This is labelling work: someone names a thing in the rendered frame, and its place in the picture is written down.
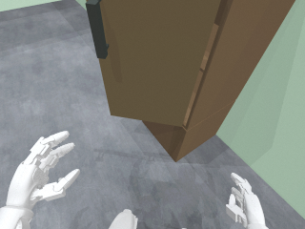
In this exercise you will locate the robot left hand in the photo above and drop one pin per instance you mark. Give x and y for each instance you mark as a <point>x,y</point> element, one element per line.
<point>30,173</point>

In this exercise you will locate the left robot shin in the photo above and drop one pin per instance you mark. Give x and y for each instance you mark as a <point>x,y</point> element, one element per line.
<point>127,211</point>

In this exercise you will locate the robot left forearm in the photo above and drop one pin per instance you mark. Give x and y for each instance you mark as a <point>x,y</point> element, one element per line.
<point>15,217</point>

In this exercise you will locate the cupboard door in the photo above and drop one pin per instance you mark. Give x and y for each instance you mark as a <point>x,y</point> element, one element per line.
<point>156,48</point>

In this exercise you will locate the handle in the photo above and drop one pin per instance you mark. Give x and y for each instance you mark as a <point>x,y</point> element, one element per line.
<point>97,28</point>

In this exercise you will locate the left robot thigh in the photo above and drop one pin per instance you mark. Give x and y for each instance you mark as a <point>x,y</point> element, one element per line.
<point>124,220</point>

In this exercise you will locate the robot right hand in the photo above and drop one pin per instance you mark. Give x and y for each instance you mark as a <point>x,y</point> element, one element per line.
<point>249,209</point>

